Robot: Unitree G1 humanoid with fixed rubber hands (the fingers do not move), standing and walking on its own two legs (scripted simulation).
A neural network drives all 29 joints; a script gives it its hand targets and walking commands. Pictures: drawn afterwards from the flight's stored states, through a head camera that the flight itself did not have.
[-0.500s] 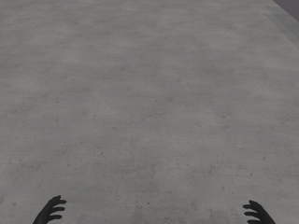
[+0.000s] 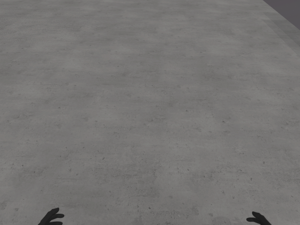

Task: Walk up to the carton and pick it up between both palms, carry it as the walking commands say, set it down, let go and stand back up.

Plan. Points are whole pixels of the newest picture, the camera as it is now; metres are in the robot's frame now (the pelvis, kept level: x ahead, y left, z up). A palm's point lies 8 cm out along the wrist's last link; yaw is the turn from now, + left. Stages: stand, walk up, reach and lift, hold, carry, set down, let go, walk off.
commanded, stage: stand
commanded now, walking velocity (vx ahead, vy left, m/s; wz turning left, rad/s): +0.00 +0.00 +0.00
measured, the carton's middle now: out of the picture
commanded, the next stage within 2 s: walk up in 0.06 s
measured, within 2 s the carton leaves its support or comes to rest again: neither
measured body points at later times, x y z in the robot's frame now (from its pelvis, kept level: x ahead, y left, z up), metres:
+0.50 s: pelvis +0.02 +0.04 -0.01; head -0.01 +0.05 +0.44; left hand +0.08 +0.44 -0.07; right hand +0.21 -0.28 -0.07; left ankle +0.04 +0.21 -0.70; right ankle +0.00 -0.13 -0.74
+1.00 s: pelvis +0.16 +0.19 -0.01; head +0.16 +0.18 +0.44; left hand +0.01 +0.56 -0.06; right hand +0.48 +0.00 -0.08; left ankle +0.08 +0.28 -0.69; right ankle +0.25 +0.11 -0.74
